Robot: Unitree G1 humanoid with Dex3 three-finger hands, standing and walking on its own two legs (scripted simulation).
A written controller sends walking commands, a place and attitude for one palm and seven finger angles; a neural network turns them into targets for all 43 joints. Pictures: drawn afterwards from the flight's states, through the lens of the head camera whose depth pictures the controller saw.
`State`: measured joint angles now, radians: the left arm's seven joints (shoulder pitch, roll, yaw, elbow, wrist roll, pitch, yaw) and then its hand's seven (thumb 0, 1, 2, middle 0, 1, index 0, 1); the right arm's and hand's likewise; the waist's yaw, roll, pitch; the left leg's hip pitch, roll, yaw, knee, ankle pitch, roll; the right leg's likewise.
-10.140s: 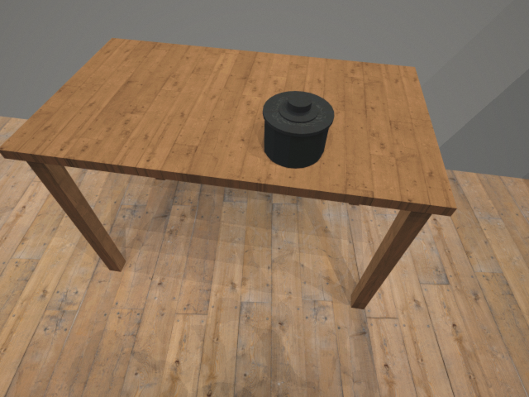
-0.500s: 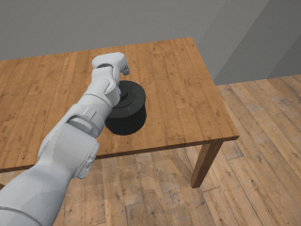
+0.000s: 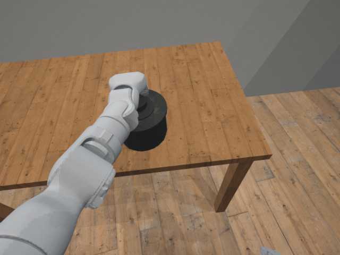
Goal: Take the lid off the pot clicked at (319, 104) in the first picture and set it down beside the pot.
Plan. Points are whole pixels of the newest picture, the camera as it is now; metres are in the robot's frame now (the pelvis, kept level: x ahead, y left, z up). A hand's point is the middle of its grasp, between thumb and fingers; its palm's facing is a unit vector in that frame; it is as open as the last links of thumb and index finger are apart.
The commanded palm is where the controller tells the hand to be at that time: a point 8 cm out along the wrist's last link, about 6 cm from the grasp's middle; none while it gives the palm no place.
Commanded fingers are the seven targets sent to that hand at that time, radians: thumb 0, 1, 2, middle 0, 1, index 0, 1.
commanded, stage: lower the open fingers around the knob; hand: left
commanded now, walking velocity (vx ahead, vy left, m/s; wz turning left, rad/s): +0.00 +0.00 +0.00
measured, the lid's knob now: (137, 103) +0.50 +0.07 +0.06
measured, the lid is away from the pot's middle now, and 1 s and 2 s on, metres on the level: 0.00 0.00 0.00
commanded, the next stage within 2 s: close the fingers and squeeze the knob in 0.32 s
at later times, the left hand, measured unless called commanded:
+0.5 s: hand (134, 105) +0.47 +0.07 +0.08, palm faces -0.33 -0.07 -0.94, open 10.0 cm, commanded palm +0.47 +0.08 +0.14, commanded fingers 0.00 -0.12 1.12 -0.59 -0.62 -0.59 -0.62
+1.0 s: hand (134, 107) +0.47 +0.07 +0.08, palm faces -0.31 -0.05 -0.95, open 8.7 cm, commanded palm +0.46 +0.08 +0.14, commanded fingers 0.00 0.17 0.99 -0.65 -0.95 -0.65 -0.95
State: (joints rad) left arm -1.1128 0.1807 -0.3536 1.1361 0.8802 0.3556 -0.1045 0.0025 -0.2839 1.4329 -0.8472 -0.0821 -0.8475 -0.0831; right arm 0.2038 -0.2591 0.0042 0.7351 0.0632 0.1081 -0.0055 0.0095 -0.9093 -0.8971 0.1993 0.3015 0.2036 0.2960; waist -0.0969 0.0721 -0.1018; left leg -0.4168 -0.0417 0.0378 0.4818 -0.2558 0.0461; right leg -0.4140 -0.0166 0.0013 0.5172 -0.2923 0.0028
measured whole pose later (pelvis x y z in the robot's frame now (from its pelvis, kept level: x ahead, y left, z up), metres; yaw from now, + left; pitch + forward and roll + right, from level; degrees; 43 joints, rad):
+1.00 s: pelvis +0.00 +0.00 +0.00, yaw -1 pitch +11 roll +0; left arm -1.05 0.19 -0.34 1.09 0.88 0.33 -0.08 0.00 0.06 1.06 -0.61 -0.85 -0.60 -0.84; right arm 0.23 -0.26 -0.01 0.73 0.06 0.11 -0.01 0.01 -0.91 -0.90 0.20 0.30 0.20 0.30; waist -0.11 0.07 -0.11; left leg -0.42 -0.03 0.04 0.49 -0.26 0.05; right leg -0.42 -0.01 0.01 0.51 -0.29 0.00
